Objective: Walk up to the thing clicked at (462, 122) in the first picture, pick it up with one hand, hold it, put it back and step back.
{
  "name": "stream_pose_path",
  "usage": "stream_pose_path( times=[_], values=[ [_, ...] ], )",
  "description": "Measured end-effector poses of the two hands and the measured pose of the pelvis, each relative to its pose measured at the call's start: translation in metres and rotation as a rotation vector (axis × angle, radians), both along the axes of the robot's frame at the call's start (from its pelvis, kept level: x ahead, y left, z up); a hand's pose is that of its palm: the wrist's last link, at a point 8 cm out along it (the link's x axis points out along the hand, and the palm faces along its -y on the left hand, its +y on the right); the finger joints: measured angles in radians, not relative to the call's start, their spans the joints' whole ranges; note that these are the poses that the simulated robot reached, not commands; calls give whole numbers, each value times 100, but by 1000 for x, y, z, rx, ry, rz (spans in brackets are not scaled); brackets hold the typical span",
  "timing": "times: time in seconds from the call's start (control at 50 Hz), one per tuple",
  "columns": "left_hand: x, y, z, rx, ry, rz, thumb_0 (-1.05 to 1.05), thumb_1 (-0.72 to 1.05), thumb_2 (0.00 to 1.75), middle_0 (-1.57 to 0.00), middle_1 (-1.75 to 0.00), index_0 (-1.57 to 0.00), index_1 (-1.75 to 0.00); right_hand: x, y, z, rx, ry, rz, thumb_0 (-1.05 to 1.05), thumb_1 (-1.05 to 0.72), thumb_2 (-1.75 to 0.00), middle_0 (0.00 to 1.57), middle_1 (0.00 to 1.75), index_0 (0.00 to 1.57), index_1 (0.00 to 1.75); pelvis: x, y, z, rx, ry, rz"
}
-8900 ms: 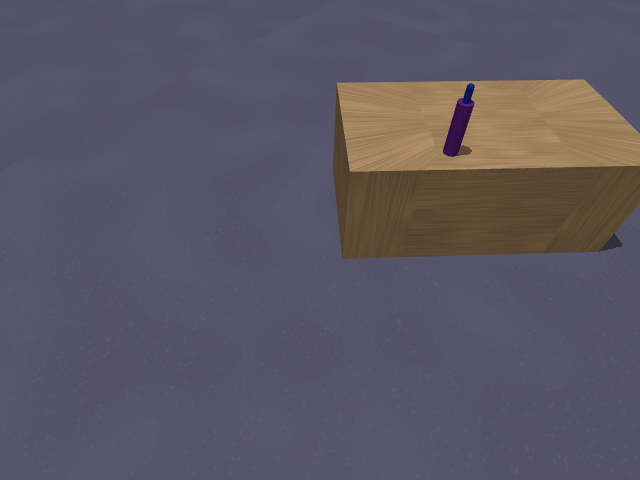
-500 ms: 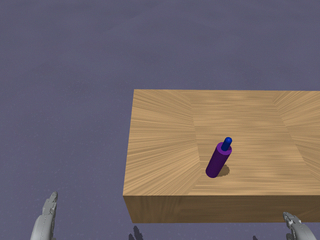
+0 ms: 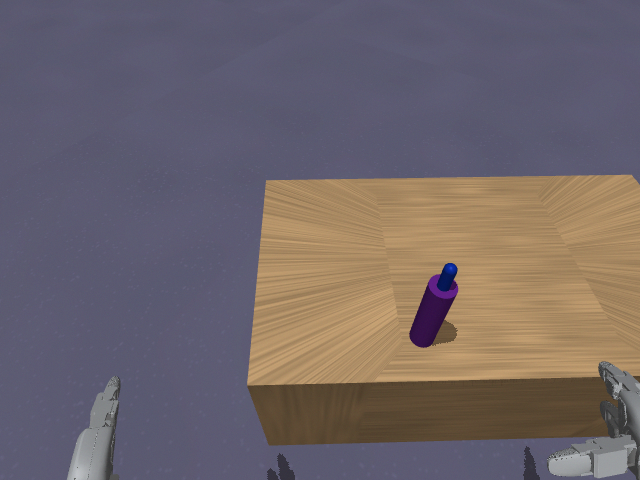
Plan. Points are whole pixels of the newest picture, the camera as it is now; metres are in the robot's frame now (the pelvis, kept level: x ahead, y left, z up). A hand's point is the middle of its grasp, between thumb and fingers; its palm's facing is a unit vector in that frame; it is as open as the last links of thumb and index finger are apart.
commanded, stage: go down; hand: right
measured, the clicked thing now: (434, 305) +0.45 -0.20 -0.15
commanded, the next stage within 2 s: approach in 1.16 s
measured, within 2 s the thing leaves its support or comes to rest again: neither
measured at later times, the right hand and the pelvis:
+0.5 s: hand (618, 319) +0.31 -0.36 +0.04, palm faces +0.20 +0.97 -0.14, open 17.3 cm; pelvis +0.00 +0.00 +0.01, yaw +2 degrees
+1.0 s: hand (635, 282) +0.35 -0.38 +0.07, palm faces +0.19 +0.98 -0.08, open 17.5 cm; pelvis +0.00 -0.01 +0.02, yaw +2 degrees
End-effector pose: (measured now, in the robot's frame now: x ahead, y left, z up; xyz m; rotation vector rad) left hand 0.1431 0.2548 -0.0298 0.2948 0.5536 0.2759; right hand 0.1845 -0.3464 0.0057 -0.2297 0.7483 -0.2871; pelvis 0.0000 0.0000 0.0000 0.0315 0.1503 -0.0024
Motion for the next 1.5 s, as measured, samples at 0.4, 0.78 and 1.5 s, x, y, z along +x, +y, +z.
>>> stream_pose_path(
  times=[0.4,0.78,1.5],
  values=[
    [-23,12,-6,19,85,39,-1,-53,4,-6,-6,-7,-5,93,-45,45,118,-207,31,-1,48,-4,6,5,6,5,-4,-2,11,-4,1,29],
    [-10,5,-6,36,128,21,-1,-53,4,-6,-5,-6,-5,125,-70,74,142,-379,70,-2,51,-3,6,5,6,5,2,-4,16,5,29,29],
    [-13,-13,-13,60,140,-33,-1,-54,4,-6,-5,-6,-5,162,-84,62,188,-578,99,-2,60,-2,5,5,6,5,-9,-14,-1,23,122,32]
  ],
)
